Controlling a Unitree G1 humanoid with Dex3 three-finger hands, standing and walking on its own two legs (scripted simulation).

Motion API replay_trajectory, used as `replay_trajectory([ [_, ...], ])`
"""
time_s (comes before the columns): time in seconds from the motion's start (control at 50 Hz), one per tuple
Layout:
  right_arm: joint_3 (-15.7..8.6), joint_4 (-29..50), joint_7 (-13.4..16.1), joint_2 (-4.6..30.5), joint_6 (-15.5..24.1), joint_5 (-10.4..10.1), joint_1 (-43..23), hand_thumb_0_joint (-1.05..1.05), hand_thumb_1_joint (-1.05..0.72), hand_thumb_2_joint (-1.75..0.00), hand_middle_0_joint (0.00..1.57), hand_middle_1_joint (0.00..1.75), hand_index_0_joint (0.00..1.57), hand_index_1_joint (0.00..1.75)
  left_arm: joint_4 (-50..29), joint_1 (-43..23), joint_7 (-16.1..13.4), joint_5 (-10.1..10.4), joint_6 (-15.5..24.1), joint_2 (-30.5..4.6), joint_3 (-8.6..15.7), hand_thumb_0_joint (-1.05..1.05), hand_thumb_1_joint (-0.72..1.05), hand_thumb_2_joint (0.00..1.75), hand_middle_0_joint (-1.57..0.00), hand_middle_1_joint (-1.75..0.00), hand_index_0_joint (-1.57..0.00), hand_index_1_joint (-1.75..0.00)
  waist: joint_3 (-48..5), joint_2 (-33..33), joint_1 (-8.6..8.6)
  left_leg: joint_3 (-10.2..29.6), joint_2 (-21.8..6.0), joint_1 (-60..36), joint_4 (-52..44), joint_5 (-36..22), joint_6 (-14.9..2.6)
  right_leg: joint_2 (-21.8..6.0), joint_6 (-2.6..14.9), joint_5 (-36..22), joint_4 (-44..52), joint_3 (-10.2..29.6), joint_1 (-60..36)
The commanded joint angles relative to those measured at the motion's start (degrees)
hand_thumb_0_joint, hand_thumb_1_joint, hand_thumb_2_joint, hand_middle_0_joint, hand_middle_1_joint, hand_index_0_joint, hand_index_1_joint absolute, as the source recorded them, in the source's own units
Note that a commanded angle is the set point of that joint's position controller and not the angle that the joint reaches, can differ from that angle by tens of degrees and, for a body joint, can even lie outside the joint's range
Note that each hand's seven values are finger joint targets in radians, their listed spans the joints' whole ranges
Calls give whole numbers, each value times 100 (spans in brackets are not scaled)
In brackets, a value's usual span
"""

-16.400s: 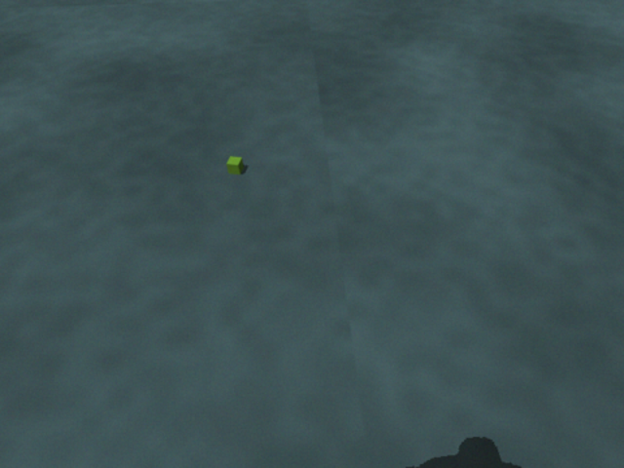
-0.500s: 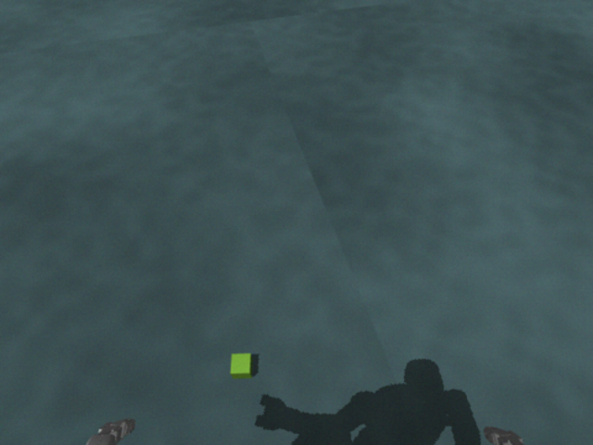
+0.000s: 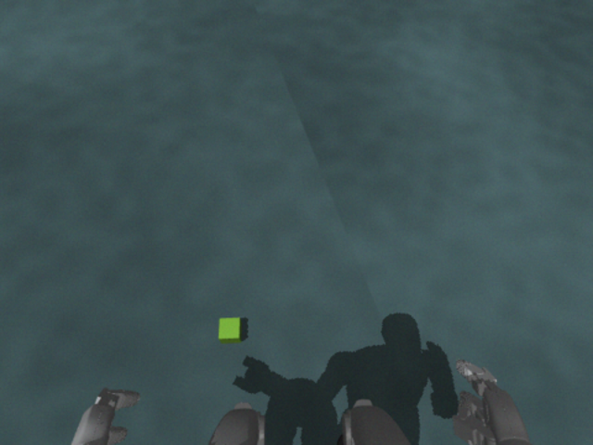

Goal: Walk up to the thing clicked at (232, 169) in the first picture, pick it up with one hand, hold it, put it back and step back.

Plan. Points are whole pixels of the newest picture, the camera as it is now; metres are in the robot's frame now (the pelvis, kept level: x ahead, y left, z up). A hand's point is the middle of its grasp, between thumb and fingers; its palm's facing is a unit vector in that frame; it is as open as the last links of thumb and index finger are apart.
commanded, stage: rise first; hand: left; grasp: from above
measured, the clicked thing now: (230, 330) +0.44 +0.19 -0.67
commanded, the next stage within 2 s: none
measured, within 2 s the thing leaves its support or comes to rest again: neither
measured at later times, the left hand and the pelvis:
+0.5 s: hand (160, 409) +0.20 +0.26 -0.30, palm faces -0.43 -0.59 -0.68, open 14.1 cm; pelvis -0.04 -0.01 -0.15, yaw +1 degrees
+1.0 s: hand (184, 359) +0.31 +0.26 -0.45, palm faces -0.48 -0.17 -0.86, open 14.2 cm; pelvis -0.09 -0.01 -0.30, yaw -3 degrees
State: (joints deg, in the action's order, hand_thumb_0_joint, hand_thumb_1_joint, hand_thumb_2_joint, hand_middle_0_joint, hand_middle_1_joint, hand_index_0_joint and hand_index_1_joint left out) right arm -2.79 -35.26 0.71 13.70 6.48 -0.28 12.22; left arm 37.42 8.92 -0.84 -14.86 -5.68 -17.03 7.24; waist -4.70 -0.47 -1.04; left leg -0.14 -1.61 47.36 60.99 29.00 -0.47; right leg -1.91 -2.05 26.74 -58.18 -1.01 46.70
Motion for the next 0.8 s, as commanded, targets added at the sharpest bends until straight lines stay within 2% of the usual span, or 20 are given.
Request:
replay_trajectory([
  [0.0, -326, 855, 74, 909, 333, 2, 38, 0, -89, -90, 20, 30, 20, 30, -1436, 456, -147, -147, -9, -925, 297, 0, -57, 100, -12, -102, -9, -105, -1629, 637, 61, 296, -42, -933, -738, -1924, 151, 221, 354, -1164, 100, -163, -133],
  [0.06, -317, 932, 60, 908, 370, -2, -12, 0, -90, -91, 20, 30, 20, 30, -1832, 654, -158, -205, -157, -995, 307, 0, -58, 100, -11, -101, -8, -104, -1843, 580, -3, 316, -55, -766, -364, -2242, 114, 216, 345, -1287, -161, -169, 89],
  [0.1, -285, 962, 46, 880, 401, 9, -45, 0, -91, -91, 20, 30, 20, 30, -1935, 713, -157, -258, -216, -931, 238, 0, -58, 100, -11, -101, -9, -104, -1766, 614, -14, 338, -33, -478, -169, -2101, 117, 199, 342, -1211, -361, -172, 309],
  [0.16, -276, 1010, 48, 905, 464, 5, -148, 0, -90, -91, 20, 30, 20, 30, -1894, 172, -174, -434, -184, -999, 175, 0, -57, 98, -11, -105, -9, -107, -1676, 458, -193, 317, -15, 110, 236, -1621, 82, 195, 340, -958, -692, -149, 862],
  [0.2, -269, 994, 38, 927, 537, 28, -207, 0, -89, -91, 20, 30, 20, 30, -1560, -103, -208, -636, -59, -1118, 247, 0, -57, 99, -9, -106, -8, -108, -1563, 350, -200, 300, 32, 684, 609, -1153, 51, 179, 329, -685, -1034, -145, 1292],
  [0.26, -294, 999, -19, 987, 617, 25, -321, 0, -87, -90, 20, 30, 20, 30, -1374, -230, -240, -1029, 247, -1233, 235, 0, -54, 97, -9, -106, -8, -107, -2034, 437, -144, 270, 101, 1094, 1129, -1124, 53, 174, 348, -650, -1589, -117, 1773],
  [0.3, -325, 997, -52, 993, 673, 6, -268, 0, -85, -90, 20, 30, 20, 30, -1526, -533, -270, -1219, 475, -1180, 21, 0, -53, 97, -9, -107, -9, -107, -2383, 448, -201, 228, 148, 1335, 1466, -997, 43, 149, 330, -647, -1857, -75, 1988],
  [0.32, -355, 961, -61, 1043, 689, 0, -285, 0, -85, -90, 20, 30, 20, 30, -1436, -635, -312, -1334, 570, -1276, 87, 0, -53, 98, -9, -107, -8, -108, -2476, 425, -185, 236, 148, 1481, 1599, -901, 46, 147, 335, -586, -2021, -63, 2157],
  [0.36, -377, 821, -92, 1107, 706, -2, -359, 0, -85, -90, 20, 30, 20, 30, -1165, -1050, -416, -1610, 791, -1497, 119, 0, -54, 99, -8, -106, -7, -107, -2680, 466, -195, 238, 152, 1832, 1984, -909, 42, 162, 345, -601, -2402, -48, 2564],
  [0.4, -367, 680, -126, 1154, 688, 1, -391, 0, -85, -90, 20, 30, 20, 30, -706, -1265, -558, -1912, 989, -1774, 292, 0, -56, 100, -8, -105, -6, -107, -2829, 541, -111, 260, 167, 2234, 2400, -1093, 44, 152, 357, -710, -2869, -53, 2969],
  [0.44, -404, 607, -168, 1185, 635, -9, -349, 0, -86, -90, 20, 30, 20, 30, -662, -1597, -688, -2188, 1132, -2057, 399, 0, -57, 100, -7, -105, -6, -106, -3177, 586, -23, 205, 191, 2445, 2742, -1227, 21, 148, 363, -827, -3146, -33, 3149],
  [0.48, -429, 501, -193, 1216, 588, -16, -305, 0, -88, -90, 20, 30, 20, 30, -664, -1907, -795, -2415, 1191, -2078, 323, 0, -58, 100, -7, -104, -6, -105, -3519, 709, -12, 170, 203, 2520, 3002, -1361, 22, 142, 381, -932, -3377, -26, 3334],
  [0.54, -474, 317, -210, 1238, 540, -2, -182, 0, -86, -90, 20, 30, 20, 30, -394, -2705, -926, -2652, 1227, -2196, 257, 0, -56, 101, -6, -103, -5, -104, -3781, 478, -141, 45, 232, 3077, 3477, -1120, -30, 149, 339, -897, -3515, 1, 3394],
  [0.58, -468, 181, -235, 1246, 508, 35, -136, 0, -87, -90, 20, 30, 20, 30, 38, -3326, -988, -2876, 1282, -2412, 303, 0, -57, 102, -6, -103, -5, -104, -3804, 288, -160, 9, 249, 3625, 3787, -694, -68, 160, 325, -557, -3662, 6, 3603],
  [0.6, -482, 131, -230, 1260, 486, 50, -102, 0, -86, -90, 20, 30, 20, 30, 226, -3539, -1023, -3023, 1329, -2644, 374, 0, -56, 101, -6, -103, -5, -103, -3945, 236, -97, -36, 251, 3824, 3947, -550, -83, 159, 302, -467, -3724, 25, 3568],
  [0.62, -475, 124, -242, 1265, 460, 71, -70, 0, -87, -90, 20, 30, 20, 30, 347, -3781, -1042, -3106, 1373, -2787, 425, 0, -57, 101, -6, -102, -5, -103, -4129, 125, -119, -63, 256, 4025, 4098, -439, -106, 162, 280, -392, -3777, 45, 3466],
  [0.66, -489, 71, -256, 1252, 411, 102, -7, 0, -87, -90, 20, 30, 20, 30, 465, -4188, -1083, -3297, 1446, -2757, 288, 0, -56, 102, -6, -102, -5, -103, -4303, 93, -155, -73, 258, 4181, 4235, -244, -118, 157, 285, -159, -3867, 20, 3585],
  [0.7, -501, 0, -258, 1278, 391, 136, 48, 0, -87, -90, 20, 30, 20, 30, 773, -4647, -1116, -3441, 1540, -2795, 182, 0, -56, 102, -6, -101, -5, -102, -4205, 205, -243, -45, 255, 4290, 4279, 87, -107, 183, 307, 251, -3974, -64, 3929],
  [0.74, -513, -95, -266, 1295, 339, 165, 91, 0, -88, -90, 20, 30, 20, 30, 1147, -4893, -1143, -3594, 1619, -2932, 212, 0, -55, 101, -6, -101, -6, -101, -3973, 178, -256, -21, 255, 4522, 4385, 418, -118, 203, 315, 631, -4060, -132, 4228],
  [0.78, -508, -101, -272, 1314, 259, 197, 100, 0, -88, -90, 20, 30, 20, 30, 1264, -5317, -1183, -3790, 1702, -3238, 264, 0, -55, 103, -6, -100, -5, -101, -4006, 223, -280, -43, 280, 4763, 4530, 680, -147, 220, 322, 949, -4143, -99, 4368],
])
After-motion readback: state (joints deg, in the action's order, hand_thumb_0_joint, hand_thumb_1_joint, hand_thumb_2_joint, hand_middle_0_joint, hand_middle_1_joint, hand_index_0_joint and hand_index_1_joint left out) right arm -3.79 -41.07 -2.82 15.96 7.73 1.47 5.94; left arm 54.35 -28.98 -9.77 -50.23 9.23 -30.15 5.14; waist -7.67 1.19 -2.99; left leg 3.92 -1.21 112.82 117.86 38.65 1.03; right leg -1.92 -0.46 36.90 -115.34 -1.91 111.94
